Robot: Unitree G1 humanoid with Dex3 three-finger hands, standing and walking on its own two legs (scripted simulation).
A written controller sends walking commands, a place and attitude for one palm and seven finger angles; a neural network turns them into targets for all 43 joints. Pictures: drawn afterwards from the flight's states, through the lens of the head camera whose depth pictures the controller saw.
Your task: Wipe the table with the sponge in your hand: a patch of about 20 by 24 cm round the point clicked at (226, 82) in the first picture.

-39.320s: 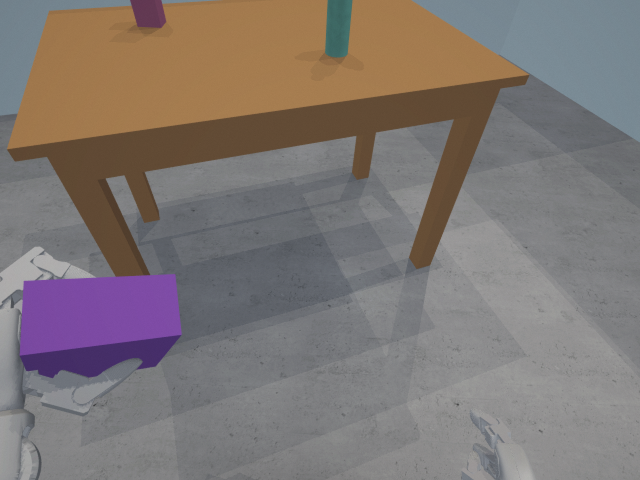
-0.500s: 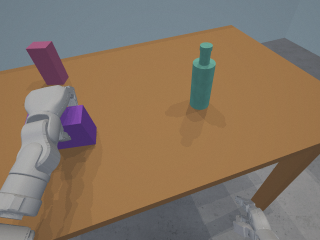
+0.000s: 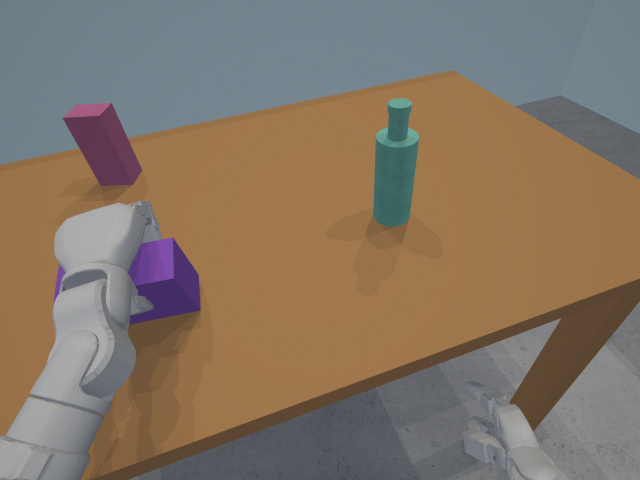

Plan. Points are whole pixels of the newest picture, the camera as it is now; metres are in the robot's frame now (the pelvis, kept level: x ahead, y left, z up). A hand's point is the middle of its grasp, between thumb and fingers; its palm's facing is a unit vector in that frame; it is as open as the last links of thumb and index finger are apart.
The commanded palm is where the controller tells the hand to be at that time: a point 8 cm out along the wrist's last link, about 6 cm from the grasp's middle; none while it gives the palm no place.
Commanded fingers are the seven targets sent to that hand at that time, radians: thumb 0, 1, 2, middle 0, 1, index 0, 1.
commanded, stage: wipe back along the first lane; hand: left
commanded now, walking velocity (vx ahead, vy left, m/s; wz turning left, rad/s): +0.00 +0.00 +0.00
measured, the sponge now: (141, 291) +0.30 +0.29 +0.09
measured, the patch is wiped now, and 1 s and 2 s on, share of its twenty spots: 1.00 1.00 1.00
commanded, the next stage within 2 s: lift the sponge slowly off the table in 0.88 s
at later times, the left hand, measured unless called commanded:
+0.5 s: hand (132, 293) +0.26 +0.26 +0.15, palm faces +0.16 -0.08 -0.98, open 9.7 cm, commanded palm +0.21 +0.24 +0.19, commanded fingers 0.00 0.10 1.30 -1.20 -1.60 -1.20 -1.60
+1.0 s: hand (131, 326) +0.22 +0.23 +0.15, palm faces +0.21 -0.13 -0.97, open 9.7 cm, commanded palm +0.17 +0.22 +0.19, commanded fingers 0.00 0.10 1.30 -1.20 -1.60 -1.20 -1.60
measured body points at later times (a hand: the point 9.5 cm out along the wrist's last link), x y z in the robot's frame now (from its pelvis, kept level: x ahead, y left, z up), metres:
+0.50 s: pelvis +0.01 -0.04 +0.00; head -0.01 -0.08 +0.44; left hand +0.25 +0.25 +0.20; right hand +0.25 -0.23 -0.08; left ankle +0.01 +0.04 -0.74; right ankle -0.02 -0.14 -0.74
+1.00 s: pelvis +0.00 -0.04 -0.01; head -0.03 -0.08 +0.44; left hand +0.20 +0.24 +0.20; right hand +0.24 -0.24 -0.07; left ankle +0.01 +0.04 -0.74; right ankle -0.02 -0.14 -0.74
